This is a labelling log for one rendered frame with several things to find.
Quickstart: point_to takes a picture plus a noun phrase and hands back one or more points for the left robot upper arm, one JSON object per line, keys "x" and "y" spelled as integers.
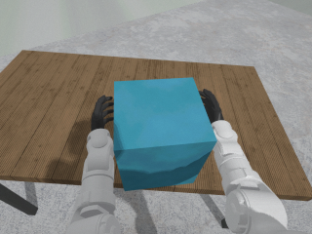
{"x": 98, "y": 224}

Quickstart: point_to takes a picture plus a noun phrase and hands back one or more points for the right robot upper arm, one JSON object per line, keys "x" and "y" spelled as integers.
{"x": 256, "y": 212}

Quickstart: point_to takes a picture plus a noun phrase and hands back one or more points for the carton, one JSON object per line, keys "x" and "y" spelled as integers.
{"x": 162, "y": 134}

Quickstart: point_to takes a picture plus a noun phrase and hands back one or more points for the left robot forearm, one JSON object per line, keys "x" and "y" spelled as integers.
{"x": 97, "y": 185}

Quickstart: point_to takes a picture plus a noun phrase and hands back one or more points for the left robot hand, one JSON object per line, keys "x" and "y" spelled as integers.
{"x": 98, "y": 121}

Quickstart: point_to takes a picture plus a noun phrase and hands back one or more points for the right robot forearm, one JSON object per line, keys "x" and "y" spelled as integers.
{"x": 232, "y": 163}

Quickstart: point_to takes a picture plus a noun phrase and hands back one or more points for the right robot hand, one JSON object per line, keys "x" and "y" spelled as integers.
{"x": 211, "y": 105}

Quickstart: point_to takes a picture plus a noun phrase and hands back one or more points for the table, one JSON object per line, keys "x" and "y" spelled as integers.
{"x": 47, "y": 100}

